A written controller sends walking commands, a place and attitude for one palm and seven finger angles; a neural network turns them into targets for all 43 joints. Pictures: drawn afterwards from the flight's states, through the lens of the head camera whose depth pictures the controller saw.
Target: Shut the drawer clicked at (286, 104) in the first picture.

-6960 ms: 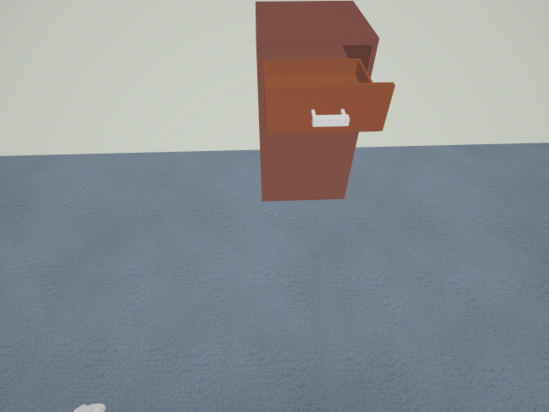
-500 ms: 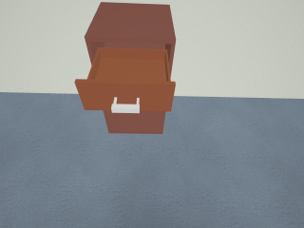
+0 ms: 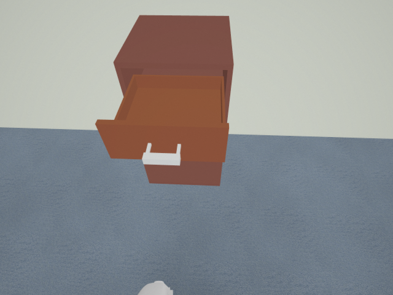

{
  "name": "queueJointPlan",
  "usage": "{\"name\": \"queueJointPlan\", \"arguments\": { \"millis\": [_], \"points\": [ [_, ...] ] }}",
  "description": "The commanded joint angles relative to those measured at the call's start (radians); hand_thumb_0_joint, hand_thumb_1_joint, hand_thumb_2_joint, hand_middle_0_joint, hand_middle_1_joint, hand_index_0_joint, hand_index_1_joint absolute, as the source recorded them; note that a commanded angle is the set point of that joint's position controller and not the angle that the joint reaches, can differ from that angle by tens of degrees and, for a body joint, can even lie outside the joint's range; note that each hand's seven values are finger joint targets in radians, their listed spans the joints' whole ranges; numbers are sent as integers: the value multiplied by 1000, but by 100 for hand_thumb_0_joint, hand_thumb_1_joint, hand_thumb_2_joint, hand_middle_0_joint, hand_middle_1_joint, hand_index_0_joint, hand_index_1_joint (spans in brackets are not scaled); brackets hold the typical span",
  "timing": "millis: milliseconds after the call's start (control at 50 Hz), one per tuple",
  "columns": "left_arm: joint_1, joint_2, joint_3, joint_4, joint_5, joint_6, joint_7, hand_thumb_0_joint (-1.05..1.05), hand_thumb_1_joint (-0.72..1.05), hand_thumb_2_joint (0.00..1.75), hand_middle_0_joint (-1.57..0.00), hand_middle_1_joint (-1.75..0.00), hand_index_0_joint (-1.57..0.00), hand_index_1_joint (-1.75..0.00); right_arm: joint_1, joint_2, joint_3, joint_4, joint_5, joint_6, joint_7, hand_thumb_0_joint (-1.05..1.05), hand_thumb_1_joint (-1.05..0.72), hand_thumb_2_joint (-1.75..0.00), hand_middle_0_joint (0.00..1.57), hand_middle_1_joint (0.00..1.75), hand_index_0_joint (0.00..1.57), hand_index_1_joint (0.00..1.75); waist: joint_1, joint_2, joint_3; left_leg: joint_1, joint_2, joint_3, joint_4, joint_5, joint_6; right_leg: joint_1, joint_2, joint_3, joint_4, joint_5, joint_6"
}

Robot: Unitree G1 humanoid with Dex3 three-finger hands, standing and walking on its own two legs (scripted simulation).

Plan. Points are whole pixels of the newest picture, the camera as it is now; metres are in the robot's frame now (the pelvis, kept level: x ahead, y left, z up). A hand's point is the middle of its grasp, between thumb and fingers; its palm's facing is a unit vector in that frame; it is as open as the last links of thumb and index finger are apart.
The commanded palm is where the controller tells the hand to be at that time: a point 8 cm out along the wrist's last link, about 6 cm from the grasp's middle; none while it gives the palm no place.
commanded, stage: take the last steps up to it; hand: left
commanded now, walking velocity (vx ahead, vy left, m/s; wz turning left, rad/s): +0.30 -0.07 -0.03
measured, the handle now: (162, 152) +0.51 +0.15 -0.07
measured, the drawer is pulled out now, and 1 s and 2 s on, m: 0.30 0.30 0.30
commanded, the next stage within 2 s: come to a stop and stand still in 0.46 s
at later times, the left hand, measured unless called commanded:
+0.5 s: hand (136, 252) +0.25 +0.18 -0.16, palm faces -0.02 -0.97 -0.24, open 7.4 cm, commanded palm none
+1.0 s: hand (143, 256) +0.25 +0.17 -0.19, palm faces +0.03 -0.98 -0.20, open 7.4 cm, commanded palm none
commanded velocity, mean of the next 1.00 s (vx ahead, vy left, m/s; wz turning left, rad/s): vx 0.03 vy -0.01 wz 0.00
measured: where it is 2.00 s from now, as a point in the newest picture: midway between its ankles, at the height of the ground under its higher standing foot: outside the picture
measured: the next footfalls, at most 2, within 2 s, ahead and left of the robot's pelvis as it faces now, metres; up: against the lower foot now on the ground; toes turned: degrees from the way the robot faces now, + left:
left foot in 0.12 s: +0.14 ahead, +0.14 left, +0.00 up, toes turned +6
right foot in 0.52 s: +0.27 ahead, -0.14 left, +0.00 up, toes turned -10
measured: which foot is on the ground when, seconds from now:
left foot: up 0.00-0.10, down 0.12-0.52, up 0.54-0.94, down 0.96-1.00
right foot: down 0.00-0.12, up 0.14-0.50, down 0.52-0.98, up 1.00-1.00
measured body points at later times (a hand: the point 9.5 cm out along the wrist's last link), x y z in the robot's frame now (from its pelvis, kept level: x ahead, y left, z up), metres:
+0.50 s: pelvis +0.15 -0.01 -0.01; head +0.15 -0.03 +0.44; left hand +0.25 +0.23 -0.14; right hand +0.13 -0.24 -0.18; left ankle +0.10 +0.14 -0.74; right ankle +0.22 -0.13 -0.74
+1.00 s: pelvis +0.21 -0.01 -0.01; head +0.25 +0.00 +0.44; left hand +0.25 +0.22 -0.18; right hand +0.27 -0.25 -0.16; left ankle +0.23 +0.09 -0.75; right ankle +0.23 -0.13 -0.74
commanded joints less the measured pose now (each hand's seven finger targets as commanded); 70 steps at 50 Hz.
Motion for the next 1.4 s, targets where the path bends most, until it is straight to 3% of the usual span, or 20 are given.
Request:
{"name": "queueJointPlan", "arguments": {
  "millis": [0,60,100,120,180,240,460,480,500,520,540,580,620,800,900,960,980,1060,1280,1380],
  "points": [
    [69,168,35,1,1,-15,10,0,90,90,-20,-30,-20,-30,-175,7,16,-118,10,-64,10,0,-90,-90,20,30,20,30,30,-168,110,12,-32,55,-180,-39,26,-72,-249,164,-52,359,-126],
    [31,162,41,5,-9,-11,7,0,90,90,-20,-30,-20,-30,37,-23,8,-47,3,-85,-12,0,-90,-90,20,30,20,30,-69,-126,15,364,-86,88,-401,63,50,-148,-173,92,229,493,-77],
    [76,76,25,-23,-21,-13,-5,0,90,90,-20,-30,-20,-30,274,-209,-31,4,-6,-93,-36,0,-90,-90,20,30,20,30,-126,248,-173,768,343,-450,-535,179,208,-539,-14,-12,737,-190,7],
    [1,120,28,-66,-13,-5,-3,0,90,90,-20,-30,-20,-30,296,-240,-32,2,6,-80,-41,0,-90,-90,20,30,20,30,-138,130,-147,689,419,-541,-585,161,268,-589,-22,69,886,-282,-5],
    [-117,108,45,-72,0,8,-19,0,90,90,-20,-30,-20,-30,103,-91,-1,-37,3,-90,-45,0,-90,-90,20,30,20,30,-70,70,79,385,293,-303,-667,112,206,-628,-126,104,949,-76,14],
    [-52,76,43,-67,1,36,-26,0,90,90,-20,-30,-20,-30,29,-57,7,-68,5,-102,-42,0,-90,-90,20,30,20,30,1,98,69,260,216,-101,-684,192,172,-523,-141,75,807,0,40],
    [-131,163,57,-135,2,30,-38,0,90,90,-20,-30,-20,-30,3,-134,-18,-79,-3,-61,-25,0,-90,-90,20,30,20,30,33,44,53,188,136,-39,-501,-76,110,-191,-60,-44,259,120,55],
    [-56,207,64,-111,5,17,-34,0,90,90,-20,-30,-20,-30,16,-107,-10,-75,1,-60,-22,0,-90,-90,20,30,20,30,66,-42,17,142,67,23,-330,-111,71,-80,-89,12,184,96,41],
    [11,300,79,-91,9,4,-24,0,90,90,-20,-30,-20,-30,48,-33,5,-85,9,-61,-16,0,-90,-90,20,30,20,30,80,-301,-34,-15,-49,109,-40,-254,26,35,-294,303,68,97,-33],
    [57,353,83,-90,-7,2,-16,0,90,90,-20,-30,-20,-30,22,-40,13,-119,17,-48,-17,0,-90,-90,20,30,20,30,93,-400,-67,-58,-80,39,164,-411,26,4,-423,518,-77,116,-119],
    [-16,327,76,-102,-10,2,-11,0,90,90,-20,-30,-20,-30,5,-64,7,-113,14,-46,-20,0,-90,-90,20,30,20,30,72,-367,-49,-63,-49,-50,266,-340,38,-70,-414,510,-110,107,-145],
    [-195,236,54,-148,-10,4,1,0,90,90,-20,-30,-20,-30,25,-53,11,-67,13,-48,-24,0,-90,-90,20,30,20,30,1,-116,-5,3,-7,-64,268,-172,15,-177,-347,304,-51,317,-143],
    [-271,197,37,-162,-8,2,10,0,90,90,-20,-30,-20,-30,97,-9,28,-25,18,-28,-30,0,-90,-90,20,30,20,30,-50,-96,-25,133,-6,-55,118,-132,-12,-259,-301,149,-13,574,-122],
    [-205,263,67,-135,0,52,31,0,90,90,-20,-30,-20,-30,-18,-41,14,-79,24,16,-37,0,-90,-90,20,30,20,30,15,-175,-46,131,-66,-39,-87,-180,-32,-140,-346,178,81,792,-181],
    [-239,259,67,-138,-6,65,30,0,90,90,-20,-30,-20,-30,21,-33,12,-68,23,4,-36,0,-90,-90,20,30,20,30,-22,-162,-69,342,-71,-9,-422,79,-21,-223,-272,146,167,562,-95],
    [-196,161,42,-146,-14,76,30,0,90,90,-20,-30,-20,-30,0,-140,9,-99,12,-15,-42,0,-90,-90,20,30,20,30,-5,190,-58,352,244,-273,-572,683,153,-329,-44,19,441,-183,43],
    [-219,172,42,-132,-11,90,34,0,90,90,-20,-30,-20,-30,-17,-132,14,-94,9,-20,-56,0,-90,-90,20,30,20,30,-17,219,-49,294,237,-301,-604,648,173,-323,-27,97,577,-273,50],
    [-163,172,40,-82,-10,87,22,0,90,90,-20,-30,-20,-30,-99,-98,33,-97,14,-30,-66,0,-90,-90,20,30,20,30,20,83,-53,351,163,-196,-582,528,178,-377,-30,150,680,-137,66],
    [-146,147,13,-56,-9,86,13,0,90,90,-20,-30,-20,-30,-22,-125,7,-26,12,-15,-52,0,-90,-90,20,30,20,30,-22,101,-32,375,136,-229,-624,110,145,-238,-41,72,220,-79,54],
    [-151,202,0,-24,-12,40,20,0,90,90,-20,-30,-20,-30,-19,-21,40,-8,22,-13,-37,0,-90,-90,20,30,20,30,-36,-185,41,335,-35,-68,-492,60,10,-254,-163,228,-66,108,-14]
  ]
}}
